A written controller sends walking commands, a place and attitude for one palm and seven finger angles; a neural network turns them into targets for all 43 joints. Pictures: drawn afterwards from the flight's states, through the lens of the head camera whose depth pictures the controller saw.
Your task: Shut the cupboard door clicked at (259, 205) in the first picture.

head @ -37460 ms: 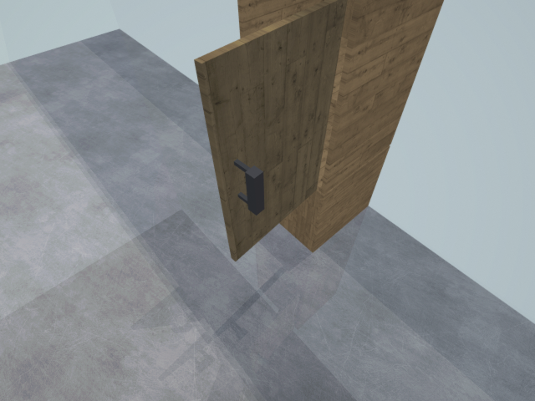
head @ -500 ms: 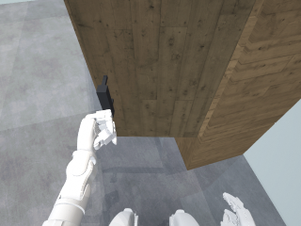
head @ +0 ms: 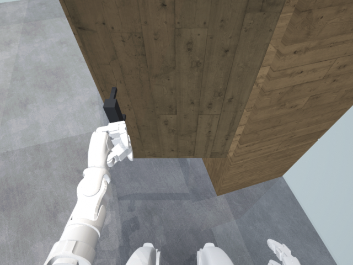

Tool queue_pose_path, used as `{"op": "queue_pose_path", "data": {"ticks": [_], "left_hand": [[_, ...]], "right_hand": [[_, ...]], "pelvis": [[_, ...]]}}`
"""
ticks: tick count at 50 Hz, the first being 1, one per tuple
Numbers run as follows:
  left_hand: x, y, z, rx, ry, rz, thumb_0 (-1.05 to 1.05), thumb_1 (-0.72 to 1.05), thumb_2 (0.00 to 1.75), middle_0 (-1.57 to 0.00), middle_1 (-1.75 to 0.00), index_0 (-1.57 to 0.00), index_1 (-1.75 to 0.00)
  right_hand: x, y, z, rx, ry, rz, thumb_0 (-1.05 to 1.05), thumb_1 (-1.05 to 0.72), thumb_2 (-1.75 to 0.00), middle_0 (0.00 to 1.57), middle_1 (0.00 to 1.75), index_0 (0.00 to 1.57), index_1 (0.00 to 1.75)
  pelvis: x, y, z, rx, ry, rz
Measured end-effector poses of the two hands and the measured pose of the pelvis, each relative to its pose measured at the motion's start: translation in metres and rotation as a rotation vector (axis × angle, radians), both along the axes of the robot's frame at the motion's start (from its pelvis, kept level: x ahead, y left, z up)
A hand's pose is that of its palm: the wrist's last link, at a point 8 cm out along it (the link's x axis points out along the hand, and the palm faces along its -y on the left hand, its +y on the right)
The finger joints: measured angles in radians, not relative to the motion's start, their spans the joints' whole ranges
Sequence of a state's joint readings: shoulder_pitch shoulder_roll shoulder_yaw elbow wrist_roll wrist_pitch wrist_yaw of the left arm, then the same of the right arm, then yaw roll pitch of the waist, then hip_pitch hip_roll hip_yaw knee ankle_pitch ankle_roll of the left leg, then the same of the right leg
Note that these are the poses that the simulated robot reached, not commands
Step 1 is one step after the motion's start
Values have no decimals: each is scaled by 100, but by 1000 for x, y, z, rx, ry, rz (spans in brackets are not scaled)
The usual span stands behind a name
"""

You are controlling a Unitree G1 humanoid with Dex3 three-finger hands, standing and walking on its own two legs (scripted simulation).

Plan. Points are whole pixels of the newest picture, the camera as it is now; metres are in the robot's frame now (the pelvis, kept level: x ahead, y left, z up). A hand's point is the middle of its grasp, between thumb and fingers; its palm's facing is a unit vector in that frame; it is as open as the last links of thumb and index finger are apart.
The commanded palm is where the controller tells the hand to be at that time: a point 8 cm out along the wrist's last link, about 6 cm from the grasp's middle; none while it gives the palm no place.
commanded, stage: push the door shut along its arc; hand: left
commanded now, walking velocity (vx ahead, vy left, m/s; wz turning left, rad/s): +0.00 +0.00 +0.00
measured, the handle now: (117, 112) +0.47 +0.16 +0.05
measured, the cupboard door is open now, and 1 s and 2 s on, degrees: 73 58 47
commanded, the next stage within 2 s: pull the fist back off the door in 1.98 s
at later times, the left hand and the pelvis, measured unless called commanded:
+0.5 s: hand (129, 131) +0.41 +0.12 +0.05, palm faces -0.10 -0.99 -0.03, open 3.1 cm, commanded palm +0.40 +0.17 +0.05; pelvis -0.01 +0.01 -0.01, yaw +0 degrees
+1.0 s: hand (134, 109) +0.48 +0.12 +0.05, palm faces -0.22 -0.97 -0.03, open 3.1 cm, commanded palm +0.48 +0.15 +0.05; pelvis -0.02 +0.02 -0.03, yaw -1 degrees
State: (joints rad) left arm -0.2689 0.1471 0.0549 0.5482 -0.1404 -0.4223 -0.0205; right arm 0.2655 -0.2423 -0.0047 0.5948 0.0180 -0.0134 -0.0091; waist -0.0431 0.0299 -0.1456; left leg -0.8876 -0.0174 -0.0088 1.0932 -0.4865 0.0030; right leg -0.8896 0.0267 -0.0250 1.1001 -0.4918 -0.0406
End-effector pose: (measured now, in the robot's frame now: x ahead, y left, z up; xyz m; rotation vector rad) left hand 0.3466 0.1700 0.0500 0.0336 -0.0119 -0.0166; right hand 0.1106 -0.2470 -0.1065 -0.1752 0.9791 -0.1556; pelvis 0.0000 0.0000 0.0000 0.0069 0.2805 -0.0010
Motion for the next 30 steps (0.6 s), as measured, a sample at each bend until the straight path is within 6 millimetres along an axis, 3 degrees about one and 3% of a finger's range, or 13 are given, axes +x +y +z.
{"op": "queue_pose_path", "data": {"ticks": [16,30], "left_hand": [[19,2,4,4,-10,-45,2,90,90,-130,-150,-130,-150],[59,7,6,0,-1,-107,2,90,90,-133,-150,-130,-150]], "right_hand": [[4,2,-1,-5,-15,2,1,-90,-90,20,30,21,30],[-41,1,-13,-27,98,-31,1,-90,-90,20,30,21,30]], "pelvis": [[-4,1,-3,-3,6,3],[-13,8,-10,-15,36,10]]}}
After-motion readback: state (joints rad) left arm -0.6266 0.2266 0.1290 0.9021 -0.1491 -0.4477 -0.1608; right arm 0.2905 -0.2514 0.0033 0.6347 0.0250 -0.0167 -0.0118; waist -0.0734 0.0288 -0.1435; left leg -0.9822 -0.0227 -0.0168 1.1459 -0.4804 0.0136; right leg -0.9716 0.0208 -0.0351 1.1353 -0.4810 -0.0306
